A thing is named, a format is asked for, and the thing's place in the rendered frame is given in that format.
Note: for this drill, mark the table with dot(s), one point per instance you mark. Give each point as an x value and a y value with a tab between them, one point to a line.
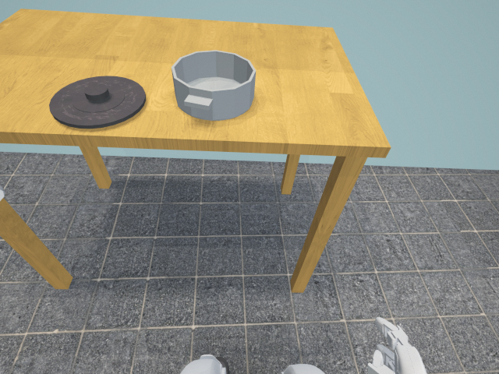
307	101

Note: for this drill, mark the pot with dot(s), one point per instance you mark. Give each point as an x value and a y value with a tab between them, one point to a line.
214	85

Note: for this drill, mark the lid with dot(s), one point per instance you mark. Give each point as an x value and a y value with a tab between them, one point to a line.
70	106

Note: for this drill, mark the right robot hand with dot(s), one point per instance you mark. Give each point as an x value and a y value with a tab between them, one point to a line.
405	360

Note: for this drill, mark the knob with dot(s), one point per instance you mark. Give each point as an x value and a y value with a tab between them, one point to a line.
96	92

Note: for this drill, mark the robot left shin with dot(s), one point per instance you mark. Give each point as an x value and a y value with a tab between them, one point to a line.
209	357

